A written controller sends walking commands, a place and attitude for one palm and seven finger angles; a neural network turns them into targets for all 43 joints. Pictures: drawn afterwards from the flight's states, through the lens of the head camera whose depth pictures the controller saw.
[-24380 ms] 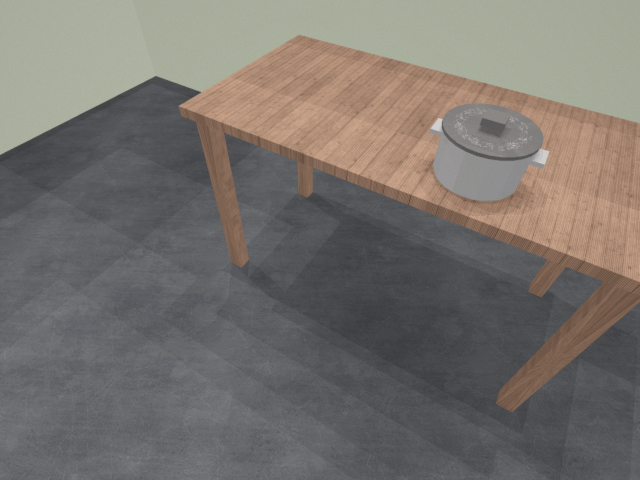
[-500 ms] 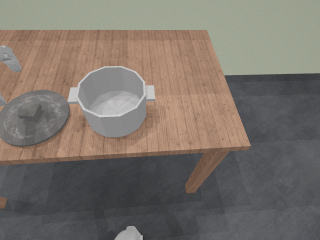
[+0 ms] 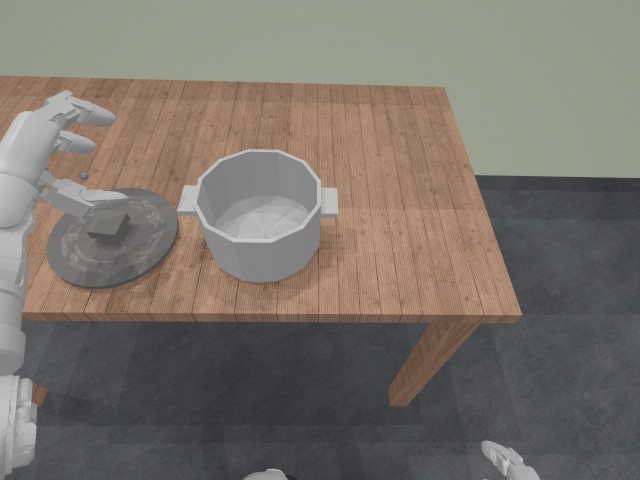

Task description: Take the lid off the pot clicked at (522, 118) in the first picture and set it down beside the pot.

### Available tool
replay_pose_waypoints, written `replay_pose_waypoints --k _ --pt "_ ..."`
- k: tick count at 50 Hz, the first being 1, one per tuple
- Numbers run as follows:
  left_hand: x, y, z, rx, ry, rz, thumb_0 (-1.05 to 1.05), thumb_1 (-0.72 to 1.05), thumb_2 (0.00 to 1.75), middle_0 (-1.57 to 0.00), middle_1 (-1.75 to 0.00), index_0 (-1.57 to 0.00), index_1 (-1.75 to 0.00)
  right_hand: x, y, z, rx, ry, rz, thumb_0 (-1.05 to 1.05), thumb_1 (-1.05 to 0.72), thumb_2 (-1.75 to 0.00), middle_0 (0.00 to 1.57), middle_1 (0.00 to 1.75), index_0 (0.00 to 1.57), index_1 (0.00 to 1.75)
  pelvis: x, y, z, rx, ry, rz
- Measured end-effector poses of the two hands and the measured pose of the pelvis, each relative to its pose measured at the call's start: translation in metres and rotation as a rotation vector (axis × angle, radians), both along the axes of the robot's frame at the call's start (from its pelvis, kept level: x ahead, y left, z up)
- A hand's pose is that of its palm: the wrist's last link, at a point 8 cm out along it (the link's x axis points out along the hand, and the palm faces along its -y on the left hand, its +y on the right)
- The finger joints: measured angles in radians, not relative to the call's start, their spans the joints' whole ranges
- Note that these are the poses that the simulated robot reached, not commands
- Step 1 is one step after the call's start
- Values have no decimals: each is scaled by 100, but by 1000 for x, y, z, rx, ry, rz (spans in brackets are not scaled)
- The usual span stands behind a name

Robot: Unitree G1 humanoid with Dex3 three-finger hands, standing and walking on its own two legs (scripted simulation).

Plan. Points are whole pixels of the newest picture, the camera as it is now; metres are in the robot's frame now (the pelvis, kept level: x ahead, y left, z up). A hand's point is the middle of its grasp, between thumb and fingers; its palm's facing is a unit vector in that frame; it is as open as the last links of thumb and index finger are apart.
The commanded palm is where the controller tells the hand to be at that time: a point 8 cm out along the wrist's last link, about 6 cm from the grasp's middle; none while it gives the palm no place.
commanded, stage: draw the hand back to the body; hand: left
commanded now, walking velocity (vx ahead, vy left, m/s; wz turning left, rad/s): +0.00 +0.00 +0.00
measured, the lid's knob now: (109, 225) +0.46 +0.37 -0.03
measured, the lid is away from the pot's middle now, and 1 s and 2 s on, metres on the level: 0.24 0.24 0.24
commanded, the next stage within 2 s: step back with the hand held close in 1.66 s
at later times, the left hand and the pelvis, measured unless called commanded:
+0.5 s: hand (96, 183) +0.37 +0.27 +0.17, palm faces +0.50 -0.81 -0.30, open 9.4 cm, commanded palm +0.31 +0.29 +0.19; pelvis +0.04 -0.05 +0.01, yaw -2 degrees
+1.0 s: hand (113, 239) +0.30 +0.23 +0.17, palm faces +0.44 -0.84 -0.33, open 7.5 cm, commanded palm +0.24 +0.26 +0.19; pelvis +0.04 -0.06 +0.01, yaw -1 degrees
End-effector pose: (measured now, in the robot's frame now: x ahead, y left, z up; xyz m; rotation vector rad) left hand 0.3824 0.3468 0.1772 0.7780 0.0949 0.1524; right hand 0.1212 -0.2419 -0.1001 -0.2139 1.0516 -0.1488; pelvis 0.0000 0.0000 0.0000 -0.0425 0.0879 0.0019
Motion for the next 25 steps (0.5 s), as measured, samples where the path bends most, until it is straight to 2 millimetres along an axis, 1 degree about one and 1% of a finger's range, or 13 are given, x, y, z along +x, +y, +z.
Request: replay_pose_waypoints --k 2,4,8,13,20,25 --pt "-4 -6 0 -169 -132 55 0 0 63 -36 -88 -36 -87 9 4 7 -4 -43 20 1 -91 -89 20 30 20 30 4 -3 3 5 -13 -9" --pt "-6 -11 1 -281 -221 104 0 1 63 -36 -87 -36 -87 19 4 13 -6 -89 29 1 -91 -89 20 30 20 30 8 -6 5 7 -26 -15" --pt "-11 -20 3 -396 -308 170 0 4 64 -35 -85 -35 -85 34 -2 22 -5 -165 28 1 -91 -89 20 30 20 30 17 -12 9 15 -49 -26" --pt "-23 -27 6 -419 -342 216 0 12 67 -34 -80 -33 -80 44 -20 24 -8 -202 16 1 -91 -89 21 30 20 30 26 -21 10 25 -64 -35" --pt "-45 -37 8 -395 -344 261 0 26 71 -31 -71 -31 -70 49 -51 18 -21 -178 1 1 -91 -89 20 30 20 30 37 -38 11 33 -75 -33" --pt "-59 -46 7 -381 -342 279 0 36 74 -29 -64 -29 -63 55 -65 15 -24 -178 -4 1 -91 -89 20 30 20 30 41 -49 10 37 -83 -30"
